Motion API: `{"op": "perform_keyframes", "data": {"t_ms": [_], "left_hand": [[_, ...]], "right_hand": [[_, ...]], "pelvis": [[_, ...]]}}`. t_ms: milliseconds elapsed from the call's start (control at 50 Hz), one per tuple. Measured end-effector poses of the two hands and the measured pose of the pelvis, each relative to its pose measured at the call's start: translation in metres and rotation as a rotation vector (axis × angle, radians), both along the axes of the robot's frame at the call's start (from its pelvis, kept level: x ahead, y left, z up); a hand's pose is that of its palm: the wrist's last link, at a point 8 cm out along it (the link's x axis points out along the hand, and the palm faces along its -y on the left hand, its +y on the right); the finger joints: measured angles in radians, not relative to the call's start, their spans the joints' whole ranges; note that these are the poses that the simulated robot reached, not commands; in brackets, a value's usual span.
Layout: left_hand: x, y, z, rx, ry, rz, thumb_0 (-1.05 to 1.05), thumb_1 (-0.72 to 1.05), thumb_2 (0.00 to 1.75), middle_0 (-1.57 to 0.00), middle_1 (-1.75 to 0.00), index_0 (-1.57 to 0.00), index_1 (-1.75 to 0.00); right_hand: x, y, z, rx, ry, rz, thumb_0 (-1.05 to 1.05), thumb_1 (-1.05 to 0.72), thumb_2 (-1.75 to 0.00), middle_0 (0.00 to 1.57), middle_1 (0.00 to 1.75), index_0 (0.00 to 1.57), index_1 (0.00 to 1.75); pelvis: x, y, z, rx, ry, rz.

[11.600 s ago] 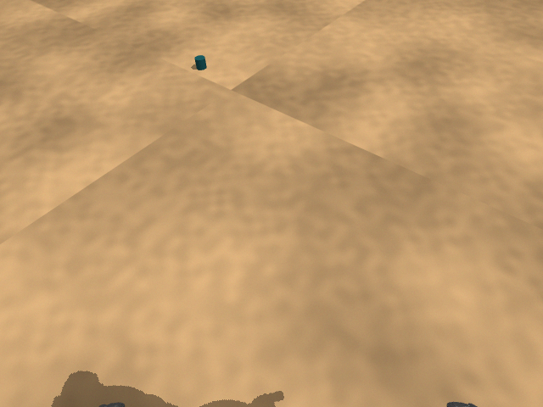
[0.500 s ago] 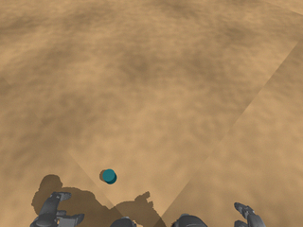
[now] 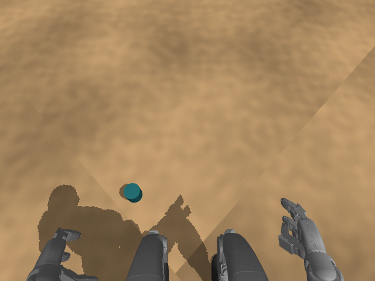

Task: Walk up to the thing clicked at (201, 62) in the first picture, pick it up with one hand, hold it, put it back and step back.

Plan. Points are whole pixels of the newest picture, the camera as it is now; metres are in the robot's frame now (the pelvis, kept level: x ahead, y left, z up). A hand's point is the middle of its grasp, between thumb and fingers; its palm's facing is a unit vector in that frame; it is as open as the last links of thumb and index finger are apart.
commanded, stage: rise first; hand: left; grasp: from above
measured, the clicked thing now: (133, 193) +0.43 +0.25 -0.62
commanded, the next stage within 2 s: approach in 1.92 s
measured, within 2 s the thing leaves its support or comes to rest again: neither
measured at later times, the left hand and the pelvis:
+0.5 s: hand (100, 216) +0.29 +0.30 -0.35, palm faces -0.45 -0.35 -0.82, open 14.0 cm; pelvis -0.07 -0.01 -0.21, yaw -2 degrees
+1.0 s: hand (108, 202) +0.35 +0.31 -0.44, palm faces -0.45 -0.08 -0.89, open 14.1 cm; pelvis -0.08 +0.01 -0.29, yaw -5 degrees
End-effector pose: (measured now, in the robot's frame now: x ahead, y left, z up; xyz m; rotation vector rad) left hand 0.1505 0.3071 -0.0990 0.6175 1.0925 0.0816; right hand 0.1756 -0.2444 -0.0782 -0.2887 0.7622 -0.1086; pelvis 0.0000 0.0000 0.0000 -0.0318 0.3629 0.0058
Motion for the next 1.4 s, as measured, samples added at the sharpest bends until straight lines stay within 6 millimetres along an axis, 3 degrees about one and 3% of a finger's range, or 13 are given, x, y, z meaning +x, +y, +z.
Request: {"op": "perform_keyframes", "data": {"t_ms": [120, 260, 420, 540, 680, 800, 1060, 1400], "left_hand": [[0.032, 0.008, -0.047, 0.085, -0.051, -0.176, -0.01, -0.52, 0.98, -0.11, -1.04, -0.11, -1.05], [0.08, 0.007, -0.108, 0.217, -0.149, -0.388, -0.01, -0.51, 0.97, -0.11, -1.05, -0.11, -1.06], [0.124, 0.005, -0.169, 0.349, -0.195, -0.525, 0.0, -0.52, 1.0, -0.08, -1.06, -0.09, -1.07], [0.15, 0.006, -0.202, 0.402, -0.219, -0.622, 0.0, -0.52, 1.01, -0.08, -1.06, -0.08, -1.06], [0.172, 0.006, -0.235, 0.427, -0.251, -0.732, 0.0, -0.53, 1.03, -0.08, -1.04, -0.08, -1.05], [0.188, 0.008, -0.258, 0.47, -0.28, -0.814, 0.0, -0.53, 1.03, -0.09, -1.02, -0.08, -1.03], [0.213, 0.003, -0.295, 0.552, -0.291, -0.889, 0.0, -0.52, 1.02, -0.08, -1.0, -0.08, -1.01], [0.235, -0.002, -0.319, 0.574, -0.285, -0.914, 0.0, -0.52, 1.0, -0.08, -1.03, -0.09, -1.03]], "right_hand": [[0.001, -0.01, -0.052, -0.021, 0.006, 0.029, 0.01, -0.89, -0.89, 0.21, 0.3, 0.2, 0.3], [-0.018, -0.026, -0.138, -0.029, 0.098, 0.025, 0.01, -0.88, -0.89, 0.21, 0.3, 0.2, 0.3], [-0.072, -0.035, -0.23, -0.01, 0.263, -0.008, 0.01, -0.88, -0.89, 0.21, 0.3, 0.2, 0.3], [-0.123, -0.036, -0.272, -0.014, 0.386, -0.041, 0.01, -0.88, -0.89, 0.21, 0.3, 0.2, 0.3], [-0.169, -0.038, -0.29, -0.049, 0.489, -0.086, 0.01, -0.9, -0.9, 0.21, 0.3, 0.2, 0.3], [-0.189, -0.036, -0.297, -0.079, 0.556, -0.106, 0.01, -0.9, -0.9, 0.21, 0.3, 0.2, 0.3], [-0.188, -0.028, -0.319, -0.084, 0.613, -0.082, 0.0, -0.91, -0.9, 0.21, 0.3, 0.2, 0.3], [-0.193, -0.032, -0.34, -0.082, 0.681, -0.059, 0.0, -0.91, -0.9, 0.21, 0.3, 0.2, 0.3]], "pelvis": [[-0.011, -0.002, -0.05, 0.004, 0.093, -0.002], [-0.03, -0.004, -0.12, 0.004, 0.185, -0.007], [-0.056, -0.009, -0.187, 0.0, 0.232, -0.017], [-0.071, -0.01, -0.226, -0.013, 0.23, -0.027], [-0.079, -0.004, -0.255, -0.042, 0.221, -0.038], [-0.079, 0.004, -0.272, -0.066, 0.224, -0.041], [-0.076, 0.009, -0.297, -0.08, 0.23, -0.04], [-0.069, 0.004, -0.317, -0.073, 0.243, -0.047]]}}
